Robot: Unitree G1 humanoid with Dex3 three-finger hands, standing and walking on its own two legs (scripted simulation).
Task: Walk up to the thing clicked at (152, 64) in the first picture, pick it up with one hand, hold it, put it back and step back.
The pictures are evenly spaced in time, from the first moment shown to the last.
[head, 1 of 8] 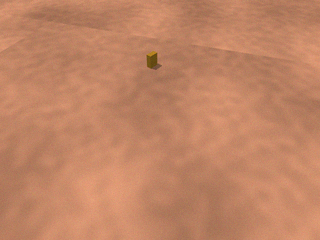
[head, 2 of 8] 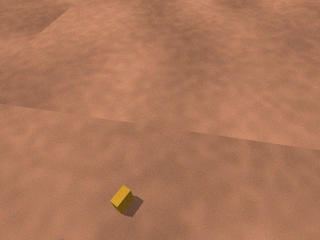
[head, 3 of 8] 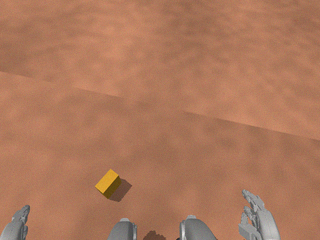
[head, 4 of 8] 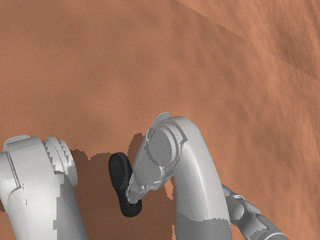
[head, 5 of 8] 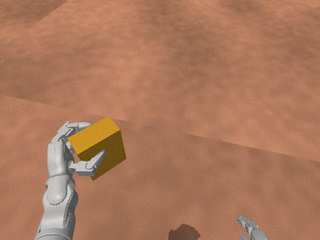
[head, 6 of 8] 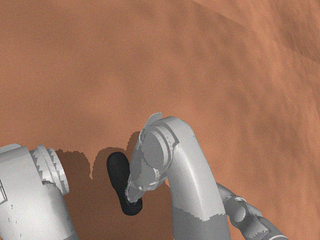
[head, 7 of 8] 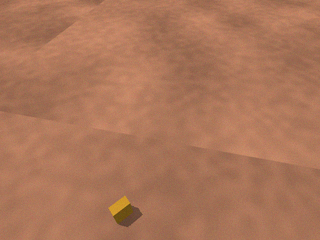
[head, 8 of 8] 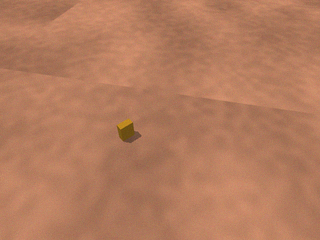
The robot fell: no
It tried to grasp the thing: yes
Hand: left
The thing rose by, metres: 0.68
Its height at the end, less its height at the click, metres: +0.00
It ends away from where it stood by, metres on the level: 0.02
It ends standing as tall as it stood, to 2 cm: yes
